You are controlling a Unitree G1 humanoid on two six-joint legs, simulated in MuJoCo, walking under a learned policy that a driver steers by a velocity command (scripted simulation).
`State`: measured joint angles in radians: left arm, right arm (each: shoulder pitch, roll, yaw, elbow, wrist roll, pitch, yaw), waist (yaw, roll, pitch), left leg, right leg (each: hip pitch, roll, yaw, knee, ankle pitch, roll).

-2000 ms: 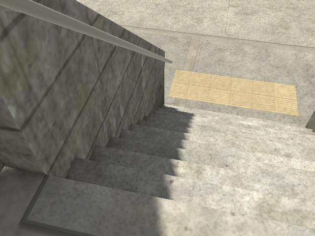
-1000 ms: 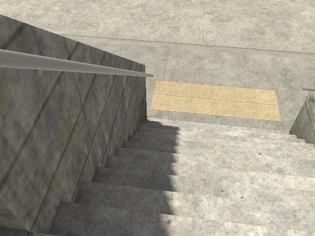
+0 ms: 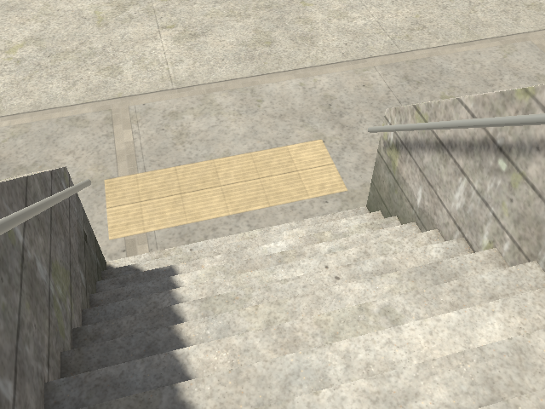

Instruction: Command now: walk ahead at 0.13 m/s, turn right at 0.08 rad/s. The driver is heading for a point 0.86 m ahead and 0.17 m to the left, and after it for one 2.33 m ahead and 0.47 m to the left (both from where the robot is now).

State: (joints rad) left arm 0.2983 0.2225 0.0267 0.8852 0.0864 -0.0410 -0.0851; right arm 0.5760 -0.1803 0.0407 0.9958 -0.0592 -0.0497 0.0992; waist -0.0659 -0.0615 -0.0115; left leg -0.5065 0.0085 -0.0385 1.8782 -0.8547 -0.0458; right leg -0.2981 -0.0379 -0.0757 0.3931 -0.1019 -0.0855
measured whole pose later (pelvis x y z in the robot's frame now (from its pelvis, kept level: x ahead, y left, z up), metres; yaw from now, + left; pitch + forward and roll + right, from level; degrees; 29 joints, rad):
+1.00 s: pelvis +0.06 +0.03 -0.02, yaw +1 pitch -2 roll +0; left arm 0.37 0.20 0.04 1.05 0.06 -0.04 -0.02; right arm 0.38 -0.19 -0.07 0.98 -0.05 -0.02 0.01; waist 0.00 0.01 -0.01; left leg -0.16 0.01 -0.01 0.63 -0.48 0.08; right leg -0.24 0.00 -0.08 0.60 -0.33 -0.07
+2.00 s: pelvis +0.17 +0.03 -0.06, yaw +1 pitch +2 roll -2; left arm 0.58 0.14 0.00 1.13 0.12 -0.10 0.02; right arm 0.24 -0.21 -0.04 0.93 -0.10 -0.06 0.02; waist 0.07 0.04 -0.03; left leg -0.56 0.06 -0.07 0.81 0.13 0.12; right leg -0.19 0.02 -0.11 0.77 -0.61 -0.04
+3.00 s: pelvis +0.58 -0.04 -0.46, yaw +11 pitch +0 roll -4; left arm 0.63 0.13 -0.06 1.18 0.14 -0.14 0.00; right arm 0.36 -0.22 0.02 0.98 -0.10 -0.06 0.12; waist 0.02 0.07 -0.01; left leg -0.93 0.09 -0.10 1.07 0.43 0.11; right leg -0.23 0.03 -0.23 0.72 -0.50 -0.06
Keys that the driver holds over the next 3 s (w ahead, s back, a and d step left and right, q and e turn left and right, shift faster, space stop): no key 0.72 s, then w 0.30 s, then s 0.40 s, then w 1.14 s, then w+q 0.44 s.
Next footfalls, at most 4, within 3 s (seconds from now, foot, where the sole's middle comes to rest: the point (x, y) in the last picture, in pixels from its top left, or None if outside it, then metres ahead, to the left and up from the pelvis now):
0.20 left None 0.04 0.16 -0.79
2.16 left None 0.29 0.12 -0.99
2.70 right None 0.57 -0.13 -1.20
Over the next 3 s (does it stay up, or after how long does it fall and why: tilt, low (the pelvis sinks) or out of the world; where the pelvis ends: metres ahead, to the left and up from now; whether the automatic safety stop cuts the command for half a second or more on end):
stays up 0.58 -0.04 -0.46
